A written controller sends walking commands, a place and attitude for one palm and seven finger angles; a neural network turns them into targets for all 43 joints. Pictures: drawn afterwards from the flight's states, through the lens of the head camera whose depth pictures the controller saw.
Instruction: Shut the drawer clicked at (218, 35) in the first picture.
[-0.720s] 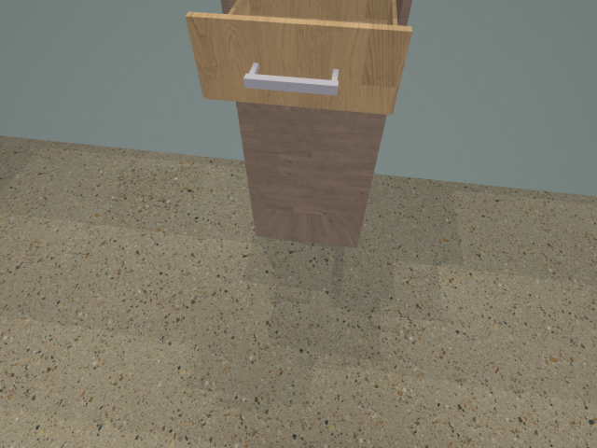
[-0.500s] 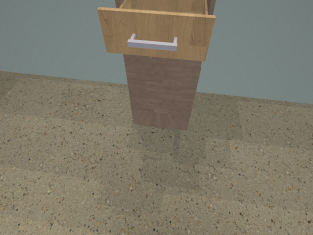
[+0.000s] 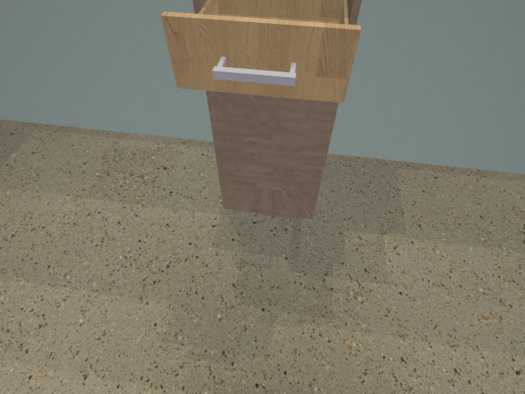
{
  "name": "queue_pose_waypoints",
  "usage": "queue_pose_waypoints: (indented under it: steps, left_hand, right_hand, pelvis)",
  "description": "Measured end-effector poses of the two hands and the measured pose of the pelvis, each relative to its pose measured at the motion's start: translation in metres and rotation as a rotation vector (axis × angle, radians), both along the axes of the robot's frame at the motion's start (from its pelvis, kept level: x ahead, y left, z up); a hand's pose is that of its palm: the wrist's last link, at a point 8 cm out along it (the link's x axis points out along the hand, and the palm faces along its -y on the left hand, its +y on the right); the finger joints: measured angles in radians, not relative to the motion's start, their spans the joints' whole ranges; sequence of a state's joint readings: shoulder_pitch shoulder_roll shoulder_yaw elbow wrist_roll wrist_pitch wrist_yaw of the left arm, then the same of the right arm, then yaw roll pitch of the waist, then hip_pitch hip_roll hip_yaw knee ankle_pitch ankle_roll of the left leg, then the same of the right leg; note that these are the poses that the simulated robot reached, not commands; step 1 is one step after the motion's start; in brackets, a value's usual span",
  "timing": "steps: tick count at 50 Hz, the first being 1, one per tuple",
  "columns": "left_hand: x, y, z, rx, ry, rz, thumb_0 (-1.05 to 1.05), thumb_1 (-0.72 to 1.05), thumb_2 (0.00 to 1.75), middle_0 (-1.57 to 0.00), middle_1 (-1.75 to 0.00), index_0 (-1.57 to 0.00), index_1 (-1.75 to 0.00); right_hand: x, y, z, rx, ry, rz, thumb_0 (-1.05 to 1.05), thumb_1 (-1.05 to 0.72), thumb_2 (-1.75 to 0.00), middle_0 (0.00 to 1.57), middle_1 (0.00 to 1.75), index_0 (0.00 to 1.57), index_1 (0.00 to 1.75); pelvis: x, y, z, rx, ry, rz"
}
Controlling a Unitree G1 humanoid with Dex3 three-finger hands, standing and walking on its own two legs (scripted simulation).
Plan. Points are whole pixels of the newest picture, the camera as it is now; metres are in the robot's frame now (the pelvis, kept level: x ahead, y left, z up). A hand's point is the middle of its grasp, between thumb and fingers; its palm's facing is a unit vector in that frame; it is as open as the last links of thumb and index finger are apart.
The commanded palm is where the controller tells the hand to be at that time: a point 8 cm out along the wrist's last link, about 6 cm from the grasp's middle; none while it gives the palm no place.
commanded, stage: look at it before walking up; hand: left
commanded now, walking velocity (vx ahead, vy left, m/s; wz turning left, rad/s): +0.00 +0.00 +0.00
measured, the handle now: (255, 70) +0.68 +0.05 +0.13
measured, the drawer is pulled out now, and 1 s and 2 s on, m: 0.27 0.27 0.27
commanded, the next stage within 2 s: turn to face it in 0.12 s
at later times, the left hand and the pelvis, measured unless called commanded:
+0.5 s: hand out of the picture +0.07 +0.22 -0.17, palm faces -0.06 -0.96 -0.29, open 7.4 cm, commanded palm none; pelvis +0.00 -0.01 -0.01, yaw -3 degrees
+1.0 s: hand out of the picture +0.07 +0.08 -0.18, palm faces -0.02 -0.99 -0.11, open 7.4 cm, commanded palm none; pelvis +0.13 -0.07 -0.01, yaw -6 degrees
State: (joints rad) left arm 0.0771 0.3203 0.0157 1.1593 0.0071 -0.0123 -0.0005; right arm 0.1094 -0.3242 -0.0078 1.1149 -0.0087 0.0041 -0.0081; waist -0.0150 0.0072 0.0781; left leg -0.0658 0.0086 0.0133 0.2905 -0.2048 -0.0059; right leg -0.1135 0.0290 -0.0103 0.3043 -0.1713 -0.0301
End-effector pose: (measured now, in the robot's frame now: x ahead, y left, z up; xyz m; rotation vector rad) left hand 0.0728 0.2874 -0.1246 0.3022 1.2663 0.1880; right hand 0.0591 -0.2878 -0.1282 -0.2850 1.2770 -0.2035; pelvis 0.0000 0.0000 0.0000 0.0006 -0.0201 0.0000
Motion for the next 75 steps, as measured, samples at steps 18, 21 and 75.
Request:
queue_pose_waypoints:
  steps: [18,21,75]
  left_hand:
    - [0.002,-0.001,0.0,0.003,-0.005,-0.008,0.0,0.91,0.9,-0.2,-0.3,-0.2,-0.3]
    - [0.0,-0.005,-0.004,-0.005,0.007,-0.011,0.0,0.91,0.9,-0.2,-0.3,-0.2,-0.3]
    - [0.347,-0.157,-0.024,-0.107,-0.054,-0.152,0.0,0.92,0.9,-0.19,-0.3,-0.19,-0.3]
  right_hand:
    - [0.001,-0.003,0.001,-0.009,-0.017,-0.008,0.01,-0.9,-0.9,0.2,0.3,0.2,0.3]
    - [-0.003,0.0,-0.001,-0.002,-0.018,-0.02,0.01,-0.9,-0.9,0.2,0.3,0.2,0.3]
    - [0.151,-0.034,-0.024,0.141,0.22,-0.28,0.0,-0.92,-0.9,0.2,0.3,0.2,0.3]
  pelvis:
    - [-0.002,-0.002,-0.001,0.0,-0.002,-0.015]
    - [-0.002,-0.002,-0.002,0.0,-0.003,-0.028]
    - [0.298,-0.106,-0.014,0.018,0.027,-0.133]
